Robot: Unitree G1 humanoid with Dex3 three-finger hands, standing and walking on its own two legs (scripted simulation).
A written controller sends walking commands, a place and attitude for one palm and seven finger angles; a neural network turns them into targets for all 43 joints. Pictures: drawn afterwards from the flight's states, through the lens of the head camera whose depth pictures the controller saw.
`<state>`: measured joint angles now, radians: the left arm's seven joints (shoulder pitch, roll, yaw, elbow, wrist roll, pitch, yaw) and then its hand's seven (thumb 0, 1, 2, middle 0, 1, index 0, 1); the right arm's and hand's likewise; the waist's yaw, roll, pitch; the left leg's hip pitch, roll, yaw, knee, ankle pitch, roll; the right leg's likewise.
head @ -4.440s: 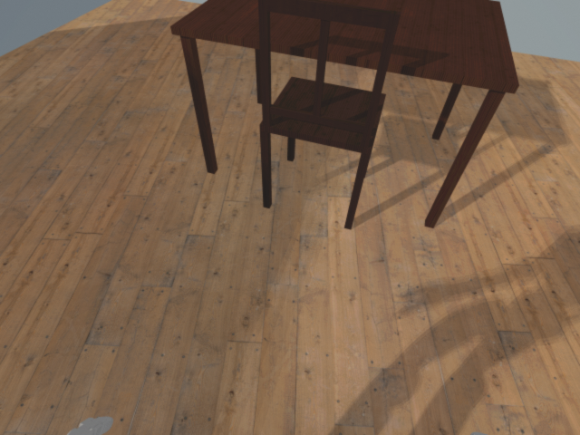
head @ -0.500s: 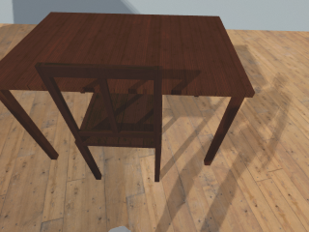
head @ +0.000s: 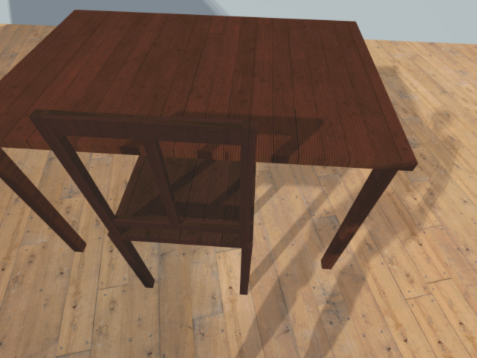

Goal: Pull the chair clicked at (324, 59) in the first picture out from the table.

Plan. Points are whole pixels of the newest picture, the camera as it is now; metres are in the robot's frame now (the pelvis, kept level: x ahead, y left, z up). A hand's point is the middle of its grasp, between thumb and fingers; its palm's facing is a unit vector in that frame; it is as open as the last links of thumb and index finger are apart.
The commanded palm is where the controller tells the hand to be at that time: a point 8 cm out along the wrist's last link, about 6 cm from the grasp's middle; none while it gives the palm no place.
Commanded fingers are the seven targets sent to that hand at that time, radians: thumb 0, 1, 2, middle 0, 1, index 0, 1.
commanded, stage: come to a stop and stand still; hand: left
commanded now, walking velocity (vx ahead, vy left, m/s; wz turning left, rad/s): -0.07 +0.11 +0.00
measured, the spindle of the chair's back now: (164, 187) +0.46 +0.21 -0.06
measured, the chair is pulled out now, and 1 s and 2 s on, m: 0.00 0.00 0.00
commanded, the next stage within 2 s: look again from close up in 0.74 s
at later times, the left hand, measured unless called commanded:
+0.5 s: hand out of the picture +0.02 +0.24 -0.17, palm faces +0.00 -0.97 -0.25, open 7.4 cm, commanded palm none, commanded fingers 0.00 0.90 0.90 -0.20 -0.30 -0.20 -0.30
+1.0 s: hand out of the picture -0.01 +0.21 -0.17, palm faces +0.01 -0.98 -0.20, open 7.4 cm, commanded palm none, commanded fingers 0.00 0.90 0.90 -0.20 -0.30 -0.20 -0.30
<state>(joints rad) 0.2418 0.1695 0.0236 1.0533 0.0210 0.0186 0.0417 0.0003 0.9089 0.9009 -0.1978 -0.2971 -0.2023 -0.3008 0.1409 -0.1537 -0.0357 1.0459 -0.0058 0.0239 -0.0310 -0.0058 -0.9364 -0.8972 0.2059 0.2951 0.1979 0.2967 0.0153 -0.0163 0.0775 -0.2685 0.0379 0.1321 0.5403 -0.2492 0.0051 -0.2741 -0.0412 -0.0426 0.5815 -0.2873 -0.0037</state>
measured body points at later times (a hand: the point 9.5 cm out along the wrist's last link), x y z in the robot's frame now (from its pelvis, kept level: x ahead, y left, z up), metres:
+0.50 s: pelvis -0.03 +0.04 -0.01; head -0.03 +0.05 +0.44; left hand +0.02 +0.29 -0.15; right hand +0.04 -0.20 -0.14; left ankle -0.05 +0.13 -0.73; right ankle +0.01 -0.11 -0.73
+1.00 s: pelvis -0.03 +0.04 +0.00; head -0.02 +0.04 +0.45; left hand -0.01 +0.26 -0.15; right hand +0.00 -0.19 -0.15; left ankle -0.05 +0.13 -0.73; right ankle +0.01 -0.11 -0.73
